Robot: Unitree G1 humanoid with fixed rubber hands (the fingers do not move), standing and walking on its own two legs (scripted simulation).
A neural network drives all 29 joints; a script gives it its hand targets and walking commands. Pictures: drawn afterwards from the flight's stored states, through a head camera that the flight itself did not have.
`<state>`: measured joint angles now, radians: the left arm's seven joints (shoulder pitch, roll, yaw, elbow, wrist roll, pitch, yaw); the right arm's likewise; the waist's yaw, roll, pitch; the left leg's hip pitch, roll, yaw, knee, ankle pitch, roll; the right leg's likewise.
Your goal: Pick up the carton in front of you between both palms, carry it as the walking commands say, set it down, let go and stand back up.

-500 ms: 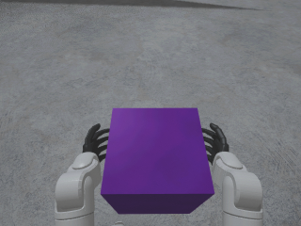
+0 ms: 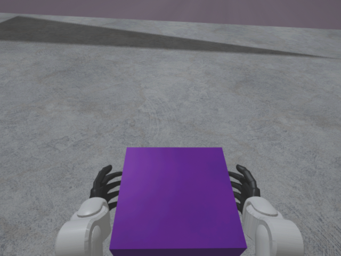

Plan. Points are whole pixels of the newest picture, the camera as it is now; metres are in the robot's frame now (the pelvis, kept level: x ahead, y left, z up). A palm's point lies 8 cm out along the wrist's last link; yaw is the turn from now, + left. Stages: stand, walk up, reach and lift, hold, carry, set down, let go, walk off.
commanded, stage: carry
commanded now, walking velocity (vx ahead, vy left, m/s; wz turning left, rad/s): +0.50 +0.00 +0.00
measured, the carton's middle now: (174, 216) +0.23 +0.00 +0.02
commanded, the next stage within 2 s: none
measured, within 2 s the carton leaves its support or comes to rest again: neither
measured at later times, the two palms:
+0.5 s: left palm (130, 115) +0.52 +0.12 +0.09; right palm (225, 115) +0.53 -0.18 +0.08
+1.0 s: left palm (133, 94) +0.66 +0.13 +0.07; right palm (215, 96) +0.65 -0.17 +0.08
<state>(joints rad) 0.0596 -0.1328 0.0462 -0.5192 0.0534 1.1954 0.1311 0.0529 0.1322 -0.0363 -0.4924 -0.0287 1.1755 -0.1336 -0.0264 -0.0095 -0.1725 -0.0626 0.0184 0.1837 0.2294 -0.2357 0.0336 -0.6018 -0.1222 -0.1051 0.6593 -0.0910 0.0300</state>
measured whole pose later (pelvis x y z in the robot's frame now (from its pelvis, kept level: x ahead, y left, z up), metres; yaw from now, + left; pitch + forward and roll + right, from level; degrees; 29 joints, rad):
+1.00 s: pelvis +0.42 -0.02 -0.02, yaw -1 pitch +4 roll +1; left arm 0.01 -0.13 0.05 -0.52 0.05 1.21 0.13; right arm 0.01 0.13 -0.05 -0.51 -0.04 1.20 -0.13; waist -0.01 -0.02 -0.14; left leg -0.38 0.05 0.22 0.56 -0.25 0.05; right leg -0.13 -0.07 -0.11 0.51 -0.44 0.04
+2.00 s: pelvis +0.37 -0.03 -0.02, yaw -1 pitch +2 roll +0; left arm -0.17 -0.13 0.15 0.15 0.23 0.74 0.04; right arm -0.18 0.14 -0.15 0.16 -0.22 0.73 -0.03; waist 0.00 -0.01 -0.07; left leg -0.41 0.08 0.19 0.51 -0.13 0.03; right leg -0.19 -0.03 -0.13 0.54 -0.38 -0.01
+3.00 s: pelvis +0.36 +0.00 -0.01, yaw -8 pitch -6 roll +0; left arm -0.24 -0.15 0.18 0.20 0.27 0.72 0.04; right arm -0.25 0.15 -0.23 0.28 -0.25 0.64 0.00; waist 0.01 -0.07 0.05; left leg -0.19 -0.03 0.01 0.37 -0.08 0.02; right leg -0.02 0.00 0.14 0.42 -0.30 0.02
